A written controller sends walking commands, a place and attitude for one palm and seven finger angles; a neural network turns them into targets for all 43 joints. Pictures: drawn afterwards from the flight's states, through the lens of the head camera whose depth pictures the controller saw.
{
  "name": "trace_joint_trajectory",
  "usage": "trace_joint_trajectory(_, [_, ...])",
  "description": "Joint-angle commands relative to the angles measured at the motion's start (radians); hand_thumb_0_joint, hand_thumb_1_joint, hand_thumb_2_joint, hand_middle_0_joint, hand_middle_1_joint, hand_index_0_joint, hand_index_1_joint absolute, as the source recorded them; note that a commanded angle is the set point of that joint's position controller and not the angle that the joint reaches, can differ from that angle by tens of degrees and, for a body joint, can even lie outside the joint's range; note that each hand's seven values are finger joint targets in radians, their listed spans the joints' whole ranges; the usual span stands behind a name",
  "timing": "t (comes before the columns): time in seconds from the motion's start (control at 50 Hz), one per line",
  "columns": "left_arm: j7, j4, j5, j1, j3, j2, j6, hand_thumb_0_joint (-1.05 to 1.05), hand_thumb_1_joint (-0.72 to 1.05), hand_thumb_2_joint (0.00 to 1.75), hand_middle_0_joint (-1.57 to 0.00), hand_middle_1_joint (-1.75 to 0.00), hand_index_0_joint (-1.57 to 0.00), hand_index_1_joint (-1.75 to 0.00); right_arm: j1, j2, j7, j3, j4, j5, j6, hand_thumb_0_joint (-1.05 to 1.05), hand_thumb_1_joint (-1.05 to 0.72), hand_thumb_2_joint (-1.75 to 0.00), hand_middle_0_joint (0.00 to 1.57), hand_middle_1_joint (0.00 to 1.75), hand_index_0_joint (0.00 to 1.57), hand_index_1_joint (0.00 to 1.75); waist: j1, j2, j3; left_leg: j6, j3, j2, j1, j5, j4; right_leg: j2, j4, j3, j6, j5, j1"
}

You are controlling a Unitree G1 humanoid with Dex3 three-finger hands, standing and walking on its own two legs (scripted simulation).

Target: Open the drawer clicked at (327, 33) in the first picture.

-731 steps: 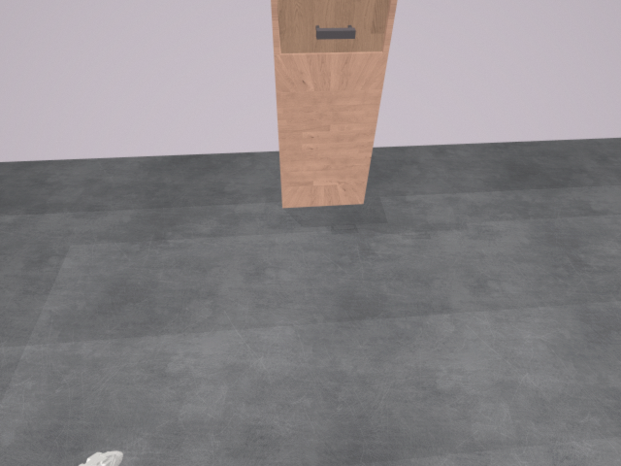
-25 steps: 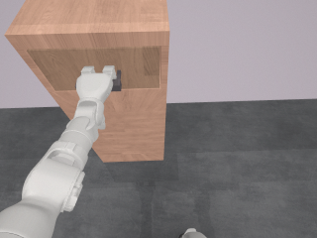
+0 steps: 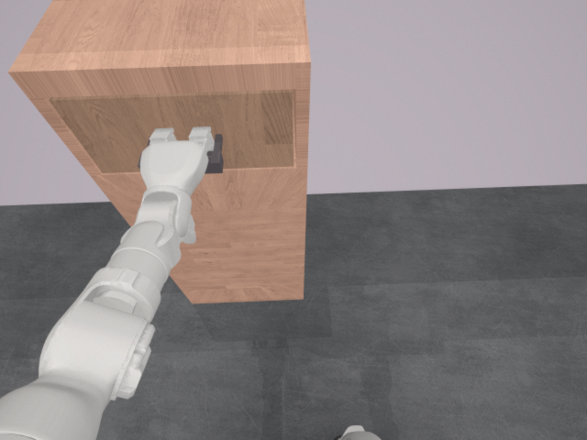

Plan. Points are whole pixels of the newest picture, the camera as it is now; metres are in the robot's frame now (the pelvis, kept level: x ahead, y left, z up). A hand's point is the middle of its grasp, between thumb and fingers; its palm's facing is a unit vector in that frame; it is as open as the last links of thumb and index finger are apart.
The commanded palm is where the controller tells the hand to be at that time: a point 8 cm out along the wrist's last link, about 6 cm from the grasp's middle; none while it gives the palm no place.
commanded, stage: close the thumb around the handle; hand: left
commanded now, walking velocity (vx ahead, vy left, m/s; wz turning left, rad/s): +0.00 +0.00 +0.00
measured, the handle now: (183, 152) +0.53 +0.15 +0.05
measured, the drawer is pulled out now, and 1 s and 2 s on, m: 0.00 0.02 0.08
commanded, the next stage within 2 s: pull the drawer open in 0.62 s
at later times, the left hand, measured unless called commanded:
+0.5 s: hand (180, 188) +0.48 +0.15 +0.03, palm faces -0.03 -0.03 -1.00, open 6.1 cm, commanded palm +0.45 +0.16 +0.08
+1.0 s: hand (179, 199) +0.46 +0.15 +0.03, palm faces +0.00 -0.05 -1.00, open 5.8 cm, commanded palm +0.44 +0.15 +0.08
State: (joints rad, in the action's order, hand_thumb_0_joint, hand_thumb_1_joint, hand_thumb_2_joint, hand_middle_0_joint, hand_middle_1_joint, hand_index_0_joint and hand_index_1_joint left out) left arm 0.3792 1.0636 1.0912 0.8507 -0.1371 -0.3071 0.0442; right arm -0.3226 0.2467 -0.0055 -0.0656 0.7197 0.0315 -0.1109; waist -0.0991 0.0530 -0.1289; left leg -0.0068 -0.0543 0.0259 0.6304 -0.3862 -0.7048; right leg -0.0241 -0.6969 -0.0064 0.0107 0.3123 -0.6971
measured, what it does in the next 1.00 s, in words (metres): stands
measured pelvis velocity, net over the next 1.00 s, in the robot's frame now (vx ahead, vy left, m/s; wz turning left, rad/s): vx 0.01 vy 0.00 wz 0.00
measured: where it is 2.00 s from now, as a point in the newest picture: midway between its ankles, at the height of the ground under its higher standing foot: outside the picture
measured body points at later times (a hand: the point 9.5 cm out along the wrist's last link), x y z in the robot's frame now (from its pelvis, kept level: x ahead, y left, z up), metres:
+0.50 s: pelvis +0.00 +0.00 +0.00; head +0.09 -0.02 +0.44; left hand +0.47 +0.15 +0.08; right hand +0.04 -0.27 -0.14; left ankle -0.04 +0.12 -0.71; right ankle +0.00 -0.13 -0.71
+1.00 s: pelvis +0.01 +0.00 +0.01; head +0.09 -0.02 +0.45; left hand +0.45 +0.15 +0.08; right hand +0.05 -0.26 -0.14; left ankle -0.04 +0.12 -0.71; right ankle +0.00 -0.13 -0.71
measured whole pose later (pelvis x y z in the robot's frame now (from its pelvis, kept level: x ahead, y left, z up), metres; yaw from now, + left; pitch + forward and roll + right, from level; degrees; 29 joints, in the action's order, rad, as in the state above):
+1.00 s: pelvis +0.01 +0.00 +0.01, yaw +0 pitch +16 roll +0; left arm 0.36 0.84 1.07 0.66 -0.16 -0.29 0.05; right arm -0.31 0.24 0.01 -0.08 0.72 0.02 -0.13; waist -0.06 0.06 -0.13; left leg -0.01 -0.05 0.03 0.55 -0.39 -0.66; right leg -0.02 -0.65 0.00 0.01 0.31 -0.62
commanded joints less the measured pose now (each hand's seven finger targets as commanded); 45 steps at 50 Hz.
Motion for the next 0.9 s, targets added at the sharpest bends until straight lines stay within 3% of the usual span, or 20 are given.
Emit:
trace_joint_trajectory(0.0, [0.023, -0.172, -0.002, 0.404, 0.078, -0.226, 0.005, 0.0, -0.22, 0.42, -0.32, -1.23, -0.32, -1.23, -0.106, 0.142, -0.021, -0.046, -0.071, -0.006, 0.017, 0.0, -0.9, -0.9, 0.2, 0.3, 0.2, 0.3, -0.007, -0.086, -0.418, -0.031, -0.001, -0.05, -0.163, 0.43, 0.054, 0.054, 0.05, -0.022, -0.04, -0.424, 0.333])
trace_joint_trajectory(0.06, [0.014, -0.174, 0.0, 0.416, 0.056, -0.201, -0.003, 0.0, -0.05, 0.49, -0.33, -1.25, -0.33, -1.25, -0.103, 0.141, -0.024, -0.046, -0.072, -0.008, 0.021, 0.0, -0.9, -0.9, 0.2, 0.3, 0.2, 0.3, -0.014, -0.072, -0.394, -0.029, 0.0, -0.049, -0.168, 0.429, 0.059, 0.054, 0.057, -0.024, -0.042, -0.416, 0.317])
trace_joint_trajectory(0.1, [0.013, -0.184, -0.001, 0.389, 0.083, -0.234, -0.011, 0.0, 0.06, 0.54, -0.34, -1.26, -0.34, -1.26, -0.105, 0.142, -0.025, -0.048, -0.074, -0.005, 0.021, 0.0, -0.9, -0.9, 0.2, 0.3, 0.2, 0.3, -0.002, -0.061, -0.419, -0.03, -0.004, -0.05, -0.176, 0.444, 0.054, 0.053, 0.05, -0.02, -0.041, -0.435, 0.332])
trace_joint_trajectory(0.2, [0.014, -0.198, 0.001, 0.387, 0.051, -0.187, -0.022, 0.0, 0.34, 0.66, -0.36, -1.29, -0.36, -1.29, -0.108, 0.138, -0.02, -0.053, -0.071, -0.005, 0.025, 0.0, -0.9, -0.9, 0.2, 0.3, 0.2, 0.3, -0.011, -0.052, -0.403, -0.026, 0.0, -0.044, -0.195, 0.466, 0.049, 0.055, 0.049, -0.026, -0.042, -0.432, 0.302])
trace_joint_trajectory(0.26, [0.016, -0.213, 0.0, 0.384, 0.093, -0.238, -0.028, 0.0, 0.51, 0.73, -0.37, -1.31, -0.37, -1.31, -0.107, 0.141, -0.02, -0.052, -0.074, -0.003, 0.024, 0.0, -0.9, -0.9, 0.2, 0.3, 0.2, 0.3, 0.001, -0.07, -0.442, -0.027, 0.0, -0.05, -0.185, 0.478, 0.046, 0.053, 0.043, -0.02, -0.042, -0.464, 0.345])
trace_joint_trajectory(0.3, [0.017, -0.205, 0.002, 0.348, 0.075, -0.211, -0.025, 0.0, 0.62, 0.78, -0.38, -1.32, -0.38, -1.32, -0.104, 0.138, -0.018, -0.052, -0.076, -0.004, 0.023, 0.0, -0.9, -0.9, 0.2, 0.3, 0.2, 0.3, 0.005, -0.06, -0.416, -0.026, -0.002, -0.049, -0.182, 0.484, 0.049, 0.053, 0.044, -0.025, -0.042, -0.465, 0.332])
trace_joint_trajectory(0.38, [0.018, -0.216, 0.002, 0.389, 0.041, -0.17, -0.022, 0.0, 0.84, 0.88, -0.4, -1.34, -0.4, -1.34, -0.108, 0.138, -0.013, -0.057, -0.067, -0.005, 0.023, 0.0, -0.9, -0.9, 0.2, 0.3, 0.2, 0.3, -0.015, -0.061, -0.405, -0.025, 0.006, -0.041, -0.213, 0.496, 0.048, 0.056, 0.05, -0.03, -0.041, -0.44, 0.296])
trace_joint_trajectory(0.4, [0.017, -0.235, -0.002, 0.378, 0.047, -0.172, -0.025, 0.0, 0.9, 0.9, -0.4, -1.35, -0.4, -1.35, -0.105, 0.137, -0.012, -0.059, -0.072, -0.005, 0.024, 0.0, -0.9, -0.9, 0.2, 0.3, 0.2, 0.3, -0.003, -0.04, -0.428, -0.024, 0.005, -0.043, -0.224, 0.51, 0.045, 0.057, 0.046, -0.027, -0.042, -0.448, 0.306])
trace_joint_trajectory(0.46, [0.013, -0.236, -0.003, 0.365, 0.045, -0.162, -0.026, 0.0, 0.9, 0.9, -0.4, -1.35, -0.4, -1.35, -0.103, 0.136, -0.011, -0.059, -0.071, -0.002, 0.02, 0.0, -0.9, -0.9, 0.2, 0.3, 0.2, 0.3, -0.001, -0.048, -0.441, -0.023, 0.007, -0.043, -0.23, 0.546, 0.042, 0.056, 0.044, -0.029, -0.043, -0.473, 0.319])
trace_joint_trajectory(0.52, [0.016, -0.231, 0.0, 0.379, 0.041, -0.166, -0.024, 0.0, 0.9, 0.9, -0.4, -1.35, -0.4, -1.35, -0.098, 0.138, -0.01, -0.056, -0.07, -0.003, 0.02, 0.0, -0.9, -0.9, 0.2, 0.3, 0.2, 0.3, -0.006, -0.062, -0.4, -0.024, 0.006, -0.045, -0.203, 0.482, 0.051, 0.056, 0.051, -0.029, -0.042, -0.437, 0.306])
trace_joint_trajectory(0.58, [0.018, -0.252, 0.004, 0.347, 0.086, -0.218, -0.031, 0.0, 0.9, 0.9, -0.4, -1.35, -0.4, -1.35, -0.095, 0.135, -0.012, -0.055, -0.079, -0.002, 0.018, 0.0, -0.9, -0.9, 0.2, 0.3, 0.2, 0.3, 0.02, -0.037, -0.448, -0.024, 0.006, -0.046, -0.214, 0.525, 0.049, 0.054, 0.038, -0.024, -0.046, -0.469, 0.345])
trace_joint_trajectory(0.6, [0.017, -0.256, 0.0, 0.335, 0.055, -0.171, -0.03, 0.0, 0.9, 0.9, -0.4, -1.35, -0.4, -1.35, -0.094, 0.131, -0.01, -0.056, -0.082, -0.001, 0.018, 0.0, -0.9, -0.9, 0.2, 0.3, 0.2, 0.3, 0.016, -0.044, -0.449, -0.024, 0.006, -0.044, -0.226, 0.554, 0.048, 0.055, 0.039, -0.028, -0.045, -0.485, 0.342])
trace_joint_trajectory(0.66, [0.016, -0.265, -0.003, 0.315, 0.079, -0.193, -0.034, 0.0, 0.9, 0.9, -0.4, -1.35, -0.4, -1.35, -0.089, 0.136, -0.009, -0.058, -0.082, -0.002, 0.018, 0.0, -0.9, -0.9, 0.2, 0.3, 0.2, 0.3, 0.02, -0.055, -0.441, -0.023, 0.008, -0.041, -0.225, 0.566, 0.046, 0.057, 0.041, -0.029, -0.045, -0.483, 0.341])
trace_joint_trajectory(0.7, [0.02, -0.268, 0.002, 0.339, 0.046, -0.161, -0.031, 0.0, 0.9, 0.9, -0.4, -1.35, -0.4, -1.35, -0.09, 0.133, -0.007, -0.058, -0.077, -0.004, 0.02, 0.0, -0.9, -0.9, 0.2, 0.3, 0.2, 0.3, 0.007, -0.039, -0.409, -0.022, 0.01, -0.037, -0.231, 0.553, 0.05, 0.057, 0.045, -0.032, -0.044, -0.461, 0.308])
trace_joint_trajectory(0.78, [0.016, -0.324, -0.004, 0.227, 0.059, -0.15, -0.028, 0.0, 0.9, 0.9, -0.4, -1.35, -0.4, -1.35, -0.084, 0.13, 0.003, -0.064, -0.091, -0.001, 0.018, 0.0, -0.9, -0.9, 0.2, 0.3, 0.2, 0.3, 0.041, -0.035, -0.47, -0.022, 0.011, -0.031, -0.268, 0.647, 0.045, 0.056, 0.038, -0.031, -0.044, -0.512, 0.352])
trace_joint_trajectory(0.84, [0.008, -0.401, -0.018, 0.13, 0.035, -0.107, -0.016, 0.0, 0.9, 0.9, -0.4, -1.35, -0.4, -1.35, -0.063, 0.127, 0.013, -0.066, -0.109, -0.008, 0.015, 0.0, -0.9, -0.9, 0.2, 0.3, 0.2, 0.3, 0.055, -0.04, -0.458, -0.021, 0.016, -0.027, -0.28, 0.676, 0.051, 0.057, 0.043, -0.037, -0.045, -0.519, 0.361])
trace_joint_trajectory(0.88, [0.005, -0.454, -0.026, 0.086, 0.04, -0.111, -0.006, 0.0, 0.9, 0.9, -0.4, -1.35, -0.4, -1.35, -0.053, 0.131, 0.017, -0.066, -0.115, -0.009, 0.013, 0.0, -0.9, -0.9, 0.2, 0.3, 0.2, 0.3, 0.062, -0.046, -0.454, -0.024, 0.015, -0.023, -0.291, 0.711, 0.052, 0.055, 0.045, -0.035, -0.044, -0.55, 0.377])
